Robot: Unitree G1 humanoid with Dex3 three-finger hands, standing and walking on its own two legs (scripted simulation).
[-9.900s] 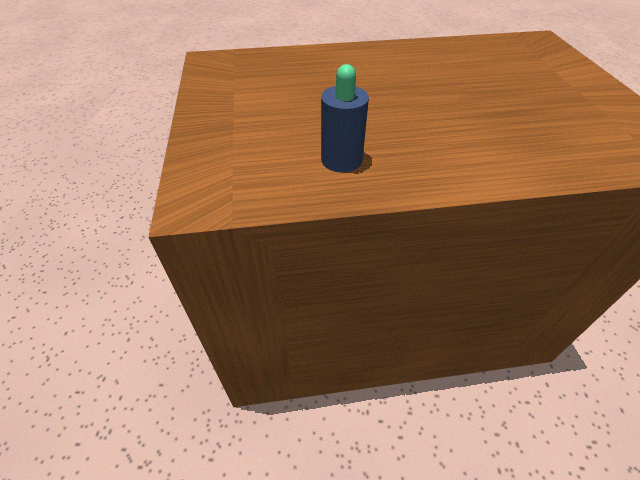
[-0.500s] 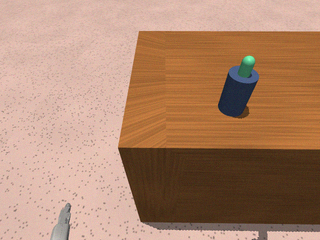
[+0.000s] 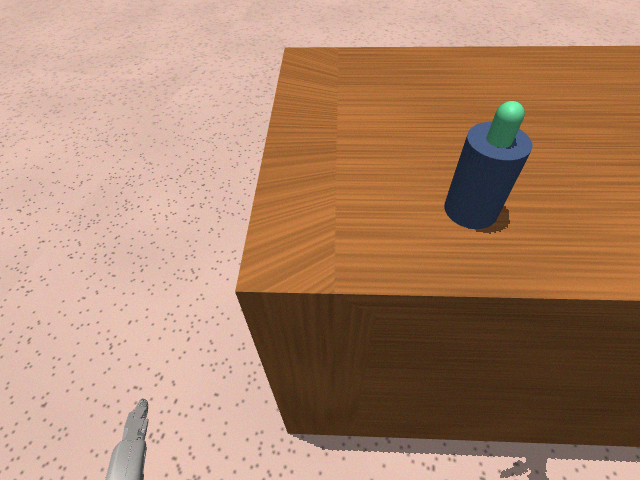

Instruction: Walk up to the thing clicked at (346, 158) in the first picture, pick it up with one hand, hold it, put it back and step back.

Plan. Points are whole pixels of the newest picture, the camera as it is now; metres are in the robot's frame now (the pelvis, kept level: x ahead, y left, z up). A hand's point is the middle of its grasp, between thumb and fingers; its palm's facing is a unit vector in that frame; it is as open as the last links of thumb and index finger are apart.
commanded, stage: go down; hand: right
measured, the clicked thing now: (489, 163) +0.49 -0.20 +0.12
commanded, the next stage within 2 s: approach in 1.00 s
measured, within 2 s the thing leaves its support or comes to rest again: neither
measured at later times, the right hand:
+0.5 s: hand out of the picture +0.39 -0.39 +0.22, palm faces +0.22 +0.98 -0.01, open 17.7 cm
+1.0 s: hand out of the picture +0.40 -0.39 +0.22, palm faces +0.21 +0.98 -0.01, open 17.7 cm
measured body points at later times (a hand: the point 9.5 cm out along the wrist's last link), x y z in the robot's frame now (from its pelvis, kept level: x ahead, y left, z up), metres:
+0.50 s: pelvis +0.00 +0.00 +0.00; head +0.04 -0.02 +0.44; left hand +0.14 +0.26 -0.08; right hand +0.38 -0.44 +0.22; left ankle -0.03 +0.13 -0.73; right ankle -0.01 -0.12 -0.73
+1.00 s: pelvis +0.00 -0.01 +0.00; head +0.04 -0.02 +0.44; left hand +0.15 +0.25 -0.08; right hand +0.38 -0.44 +0.23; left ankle -0.03 +0.13 -0.73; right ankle -0.01 -0.12 -0.73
